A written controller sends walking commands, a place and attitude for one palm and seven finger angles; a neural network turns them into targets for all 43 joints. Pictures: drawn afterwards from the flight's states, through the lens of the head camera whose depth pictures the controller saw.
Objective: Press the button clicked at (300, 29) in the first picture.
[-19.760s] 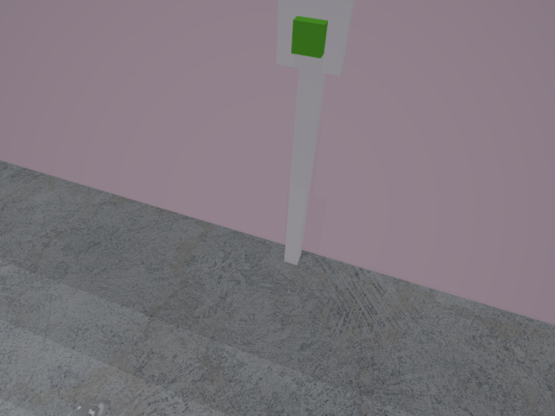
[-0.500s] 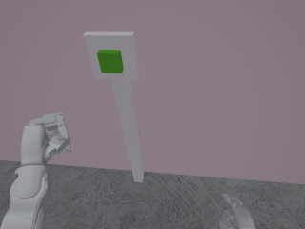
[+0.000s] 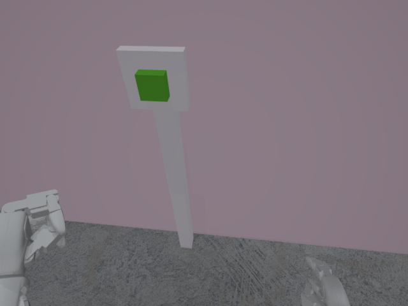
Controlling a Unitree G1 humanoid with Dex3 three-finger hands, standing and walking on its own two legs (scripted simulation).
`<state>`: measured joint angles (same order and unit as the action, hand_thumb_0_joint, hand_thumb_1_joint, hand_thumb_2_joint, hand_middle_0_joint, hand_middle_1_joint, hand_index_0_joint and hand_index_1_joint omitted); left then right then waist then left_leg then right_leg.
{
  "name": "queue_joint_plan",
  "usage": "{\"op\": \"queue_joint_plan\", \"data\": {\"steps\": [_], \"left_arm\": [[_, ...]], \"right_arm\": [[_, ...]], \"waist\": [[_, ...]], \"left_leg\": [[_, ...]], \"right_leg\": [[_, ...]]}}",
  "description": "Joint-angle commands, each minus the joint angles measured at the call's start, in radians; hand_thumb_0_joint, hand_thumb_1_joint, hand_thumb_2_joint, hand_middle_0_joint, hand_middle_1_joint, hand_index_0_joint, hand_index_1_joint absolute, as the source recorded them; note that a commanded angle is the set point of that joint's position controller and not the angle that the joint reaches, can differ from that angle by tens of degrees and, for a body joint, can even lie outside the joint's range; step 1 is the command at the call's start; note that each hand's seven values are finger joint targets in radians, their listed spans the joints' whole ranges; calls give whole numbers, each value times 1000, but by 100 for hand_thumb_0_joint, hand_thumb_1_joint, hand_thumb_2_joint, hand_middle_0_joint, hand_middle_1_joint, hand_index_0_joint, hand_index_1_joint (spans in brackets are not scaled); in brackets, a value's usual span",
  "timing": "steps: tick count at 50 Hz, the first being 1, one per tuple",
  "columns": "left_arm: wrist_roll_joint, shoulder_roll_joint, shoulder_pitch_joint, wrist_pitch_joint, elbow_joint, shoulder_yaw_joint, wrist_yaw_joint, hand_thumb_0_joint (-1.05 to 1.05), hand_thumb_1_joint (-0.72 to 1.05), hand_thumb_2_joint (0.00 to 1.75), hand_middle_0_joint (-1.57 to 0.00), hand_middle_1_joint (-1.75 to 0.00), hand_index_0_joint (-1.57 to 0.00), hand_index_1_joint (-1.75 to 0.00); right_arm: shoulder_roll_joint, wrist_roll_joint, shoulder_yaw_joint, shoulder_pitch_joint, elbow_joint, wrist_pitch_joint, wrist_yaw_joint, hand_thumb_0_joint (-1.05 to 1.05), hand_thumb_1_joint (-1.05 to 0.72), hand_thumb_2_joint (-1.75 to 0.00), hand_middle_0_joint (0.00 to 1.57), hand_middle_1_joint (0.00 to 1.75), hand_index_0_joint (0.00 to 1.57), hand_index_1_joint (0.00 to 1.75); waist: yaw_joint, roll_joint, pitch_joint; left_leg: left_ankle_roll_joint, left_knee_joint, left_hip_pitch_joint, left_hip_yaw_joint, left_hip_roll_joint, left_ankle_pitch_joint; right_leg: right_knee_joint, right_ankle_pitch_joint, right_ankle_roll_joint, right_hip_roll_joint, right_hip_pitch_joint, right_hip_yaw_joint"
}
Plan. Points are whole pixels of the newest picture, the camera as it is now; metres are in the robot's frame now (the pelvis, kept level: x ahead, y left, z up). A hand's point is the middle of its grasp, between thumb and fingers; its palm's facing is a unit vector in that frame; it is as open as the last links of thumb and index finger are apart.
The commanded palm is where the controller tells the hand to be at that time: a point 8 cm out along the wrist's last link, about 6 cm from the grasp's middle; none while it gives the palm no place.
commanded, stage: draw the hand back to the body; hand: left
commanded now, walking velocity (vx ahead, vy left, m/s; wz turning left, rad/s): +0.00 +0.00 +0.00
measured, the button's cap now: (153, 85) +0.55 +0.20 +0.18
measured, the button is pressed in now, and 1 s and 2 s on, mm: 0 0 0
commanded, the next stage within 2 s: step back with the hand held close in 0.12 s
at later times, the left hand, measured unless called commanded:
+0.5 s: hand (66, 224) +0.18 +0.24 +0.15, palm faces +0.29 -0.83 -0.47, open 3.1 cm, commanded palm +0.12 +0.29 +0.17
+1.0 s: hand out of the picture +0.08 +0.28 +0.16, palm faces +0.40 -0.80 -0.45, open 3.1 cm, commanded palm +0.02 +0.32 +0.17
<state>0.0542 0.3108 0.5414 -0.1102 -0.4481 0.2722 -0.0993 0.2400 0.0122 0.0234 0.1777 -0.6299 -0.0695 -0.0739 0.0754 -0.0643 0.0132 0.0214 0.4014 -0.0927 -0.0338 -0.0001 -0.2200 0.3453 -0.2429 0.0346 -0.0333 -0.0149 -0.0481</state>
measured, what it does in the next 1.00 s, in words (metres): shifts its weight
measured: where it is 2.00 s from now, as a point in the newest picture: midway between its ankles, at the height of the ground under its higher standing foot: outside the picture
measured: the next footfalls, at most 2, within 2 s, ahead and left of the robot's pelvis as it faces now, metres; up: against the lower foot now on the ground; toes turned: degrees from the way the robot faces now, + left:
right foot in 1.40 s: -0.30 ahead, -0.08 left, +0.00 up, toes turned -5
left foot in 1.54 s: -0.09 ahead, +0.11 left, -0.01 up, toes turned -5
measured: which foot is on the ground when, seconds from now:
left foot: down 0.00-1.00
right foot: down 0.00-1.00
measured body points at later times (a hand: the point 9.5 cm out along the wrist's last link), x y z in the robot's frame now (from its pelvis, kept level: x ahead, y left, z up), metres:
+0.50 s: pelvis -0.01 +0.01 +0.00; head -0.01 +0.00 +0.45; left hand +0.16 +0.28 +0.17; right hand +0.16 -0.23 -0.09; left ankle +0.01 +0.10 -0.74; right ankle -0.03 -0.09 -0.74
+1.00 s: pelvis -0.10 +0.04 -0.02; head -0.10 +0.05 +0.43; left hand +0.05 +0.32 +0.18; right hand +0.07 -0.20 -0.09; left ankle +0.00 +0.11 -0.74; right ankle -0.03 -0.09 -0.75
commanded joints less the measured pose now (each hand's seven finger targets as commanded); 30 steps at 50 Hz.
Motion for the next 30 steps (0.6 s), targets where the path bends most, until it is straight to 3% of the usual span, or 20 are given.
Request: {"op": "queue_joint_plan", "data": {"steps": [1, 4, 7, 11, 12, 13, 14, 16, 21, 23, 27, 30], "left_arm": [[6, 163, -127, -58, -216, 93, -24, 0, 90, 90, -130, -150, -130, -150], [5, 162, -118, -56, -220, 95, -25, 0, 90, 90, -130, -150, -130, -150], [4, 173, -106, -53, -224, 108, -25, 0, 90, 90, -130, -150, -130, -150], [10, 160, -88, -49, -208, 104, -19, 0, 90, 90, -130, -150, -130, -150], [9, 167, -125, -46, -201, 103, -19, 0, 90, 90, -130, -150, -130, -150], [8, 295, -207, -79, -282, 224, -22, 0, 90, 90, -130, -150, -130, -150], [8, 216, -90, -82, -196, 174, -15, 0, 90, 90, -130, -150, -130, -150], [0, 184, -38, -77, -186, 132, -10, 0, 90, 90, -130, -150, -130, -150], [2, 211, 35, -92, -262, 158, -17, 0, 90, 90, -130, -150, -130, -150], [6, 231, 70, -93, -279, 182, -22, 0, 90, 90, -130, -150, -130, -150], [11, 269, 96, -102, -327, 222, -34, 0, 90, 90, -130, -150, -130, -150], [11, 251, 117, -109, -315, 213, -39, 0, 90, 90, -130, -150, -130, -150]], "right_arm": [[87, 1, -34, -130, 164, -60, -15, 0, -90, -90, 20, 30, 20, 30], [84, 3, -29, -132, 162, -62, -14, 0, -90, -90, 20, 30, 20, 30], [86, 4, -29, -131, 165, -62, -9, 0, -90, -90, 20, 30, 20, 30], [82, 4, -26, -132, 168, -55, -5, 0, -90, -90, 20, 30, 20, 30], [84, 2, -28, -138, 165, -53, -7, 0, -90, -90, 20, 30, 20, 30], [118, -13, -37, -122, 209, -33, -2, 0, -90, -90, 20, 30, 20, 30], [99, -7, -36, -111, 192, -19, -1, 0, -90, -90, 20, 30, 20, 30], [100, -9, -39, -108, 205, 1, 6, 0, -90, -90, 20, 30, 20, 30], [108, -17, -58, -93, 236, 30, 2, 0, -90, -90, 20, 30, 20, 30], [104, -21, -61, -97, 247, 40, -1, 0, -90, -90, 20, 30, 20, 30], [107, -24, -69, -97, 265, 51, -5, 0, -90, -90, 20, 30, 20, 30], [105, -27, -71, -88, 269, 52, -6, 0, -90, -90, 20, 30, 20, 30]], "waist": [[-15, 15, -31], [-9, -16, -35], [-5, -5, -53], [-5, 25, -29], [-10, 7, -15], [-50, 16, 46], [-53, 49, 19], [-57, 75, -15], [-60, 37, -175], [-58, 40, -205], [-56, 16, -226], [-59, 4, -189]], "left_leg": [[19, -38, 70, 33, 19, 168], [12, -43, 63, 40, 21, 180], [8, -41, 62, 42, 22, 203], [7, -46, 49, 44, 26, 212], [7, -47, 48, 39, 25, 192], [29, -8, -37, 72, 48, 128], [33, 15, -31, 77, 47, 131], [29, 29, -28, 70, 49, 162], [27, 47, -4, 67, 77, 386], [26, 54, -12, 73, 84, 436], [25, 56, -54, 82, 92, 440], [27, 33, -111, 98, 103, 367]], "right_leg": [[-83, 147, -15, 38, -113, 56], [-73, 158, -10, 37, -95, 53], [-68, 180, -9, 33, -77, 53], [-62, 194, -11, 32, -79, 46], [-76, 175, -10, 34, -91, 55], [-114, 191, -18, 87, -211, 151], [-109, 205, -14, 114, -218, 150], [-97, 232, -20, 124, -217, 145], [19, 424, -34, 117, -149, 103], [49, 454, -36, 114, -141, 98], [87, 439, -34, 108, -139, 101], [97, 348, -32, 99, -161, 106]]}}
